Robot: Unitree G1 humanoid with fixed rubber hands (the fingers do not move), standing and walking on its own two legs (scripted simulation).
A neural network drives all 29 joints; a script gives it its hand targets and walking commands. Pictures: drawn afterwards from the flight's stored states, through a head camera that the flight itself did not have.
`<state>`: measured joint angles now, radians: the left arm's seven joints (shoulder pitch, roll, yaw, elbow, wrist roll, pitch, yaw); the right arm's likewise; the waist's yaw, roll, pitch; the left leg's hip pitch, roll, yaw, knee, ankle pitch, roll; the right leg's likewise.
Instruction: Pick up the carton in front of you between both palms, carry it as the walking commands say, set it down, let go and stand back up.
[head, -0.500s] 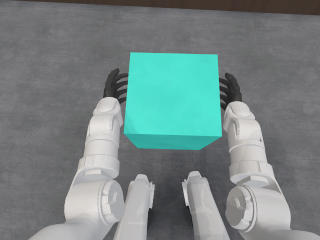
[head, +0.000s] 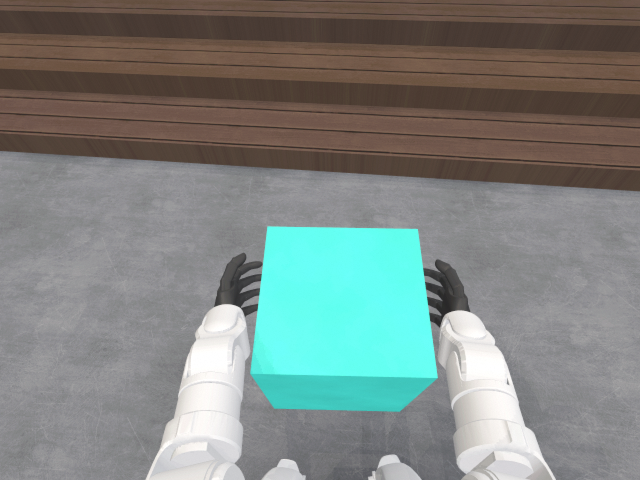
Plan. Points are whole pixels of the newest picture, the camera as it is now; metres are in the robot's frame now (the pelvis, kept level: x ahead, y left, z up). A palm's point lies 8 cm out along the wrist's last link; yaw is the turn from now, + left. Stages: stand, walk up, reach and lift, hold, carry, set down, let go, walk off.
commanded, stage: reach and lift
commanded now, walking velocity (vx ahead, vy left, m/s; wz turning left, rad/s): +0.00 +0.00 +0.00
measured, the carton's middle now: (339, 327) +0.35 +0.00 -0.10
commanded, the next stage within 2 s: hold in 1.36 s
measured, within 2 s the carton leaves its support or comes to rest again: neither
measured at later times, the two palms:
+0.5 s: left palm (198, 306) +0.31 +0.15 +0.08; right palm (478, 308) +0.30 -0.15 +0.08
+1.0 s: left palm (197, 297) +0.31 +0.15 +0.09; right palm (480, 299) +0.31 -0.15 +0.09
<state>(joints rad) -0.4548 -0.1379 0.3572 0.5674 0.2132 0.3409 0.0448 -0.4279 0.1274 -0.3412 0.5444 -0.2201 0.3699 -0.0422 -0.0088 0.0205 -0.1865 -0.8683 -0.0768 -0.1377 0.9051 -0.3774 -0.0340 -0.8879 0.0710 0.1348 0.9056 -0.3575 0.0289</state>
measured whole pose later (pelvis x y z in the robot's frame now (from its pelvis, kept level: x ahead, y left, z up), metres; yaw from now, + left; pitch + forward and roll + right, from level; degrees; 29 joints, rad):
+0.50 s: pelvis +0.01 +0.00 +0.06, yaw +0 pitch -2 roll +0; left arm -0.35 -0.17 0.33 0.45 0.31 0.59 0.00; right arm -0.33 0.17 -0.31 0.43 -0.31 0.61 -0.01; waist 0.00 0.00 -0.03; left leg -0.21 -0.04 -0.15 0.48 -0.23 -0.02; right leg -0.22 0.05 0.14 0.47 -0.21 0.02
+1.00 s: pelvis +0.02 +0.00 +0.06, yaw +0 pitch -4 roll +0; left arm -0.31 -0.16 0.28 0.35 0.29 0.63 0.00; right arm -0.28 0.16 -0.25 0.33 -0.29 0.66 -0.01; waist 0.00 0.01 0.00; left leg -0.13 -0.04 -0.14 0.40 -0.21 -0.02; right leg -0.14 0.04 0.14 0.40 -0.19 0.01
